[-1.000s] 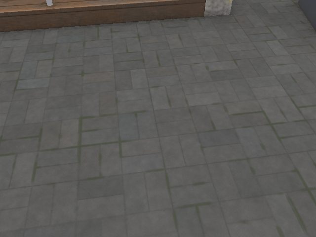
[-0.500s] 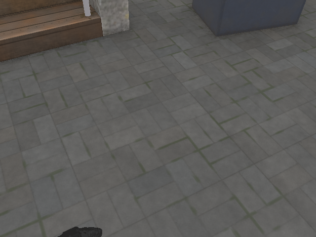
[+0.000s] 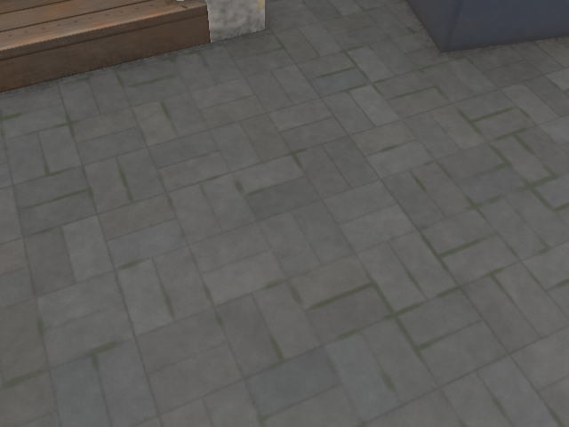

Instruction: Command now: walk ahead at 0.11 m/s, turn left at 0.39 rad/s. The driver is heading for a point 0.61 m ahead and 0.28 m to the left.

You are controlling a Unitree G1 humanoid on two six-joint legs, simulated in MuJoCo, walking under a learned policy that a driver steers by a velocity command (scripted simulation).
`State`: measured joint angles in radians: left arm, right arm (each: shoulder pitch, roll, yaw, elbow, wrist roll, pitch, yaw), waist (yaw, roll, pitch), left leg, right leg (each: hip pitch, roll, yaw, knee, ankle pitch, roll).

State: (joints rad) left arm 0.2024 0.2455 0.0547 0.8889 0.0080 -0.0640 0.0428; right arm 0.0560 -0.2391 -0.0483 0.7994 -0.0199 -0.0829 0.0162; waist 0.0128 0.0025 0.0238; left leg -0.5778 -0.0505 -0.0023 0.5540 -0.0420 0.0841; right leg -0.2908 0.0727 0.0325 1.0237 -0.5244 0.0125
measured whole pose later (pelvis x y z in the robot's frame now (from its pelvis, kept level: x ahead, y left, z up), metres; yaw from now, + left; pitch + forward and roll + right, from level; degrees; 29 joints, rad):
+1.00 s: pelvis +0.06 +0.02 +0.03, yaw +35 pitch +3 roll -2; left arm 0.19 0.31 0.10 0.70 0.00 -0.06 0.02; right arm 0.36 -0.24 -0.05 0.66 0.00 -0.02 0.00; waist -0.01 -0.04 -0.04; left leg -0.24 -0.03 -0.05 0.49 -0.31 0.06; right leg -0.63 -0.06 0.01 1.10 -0.27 0.01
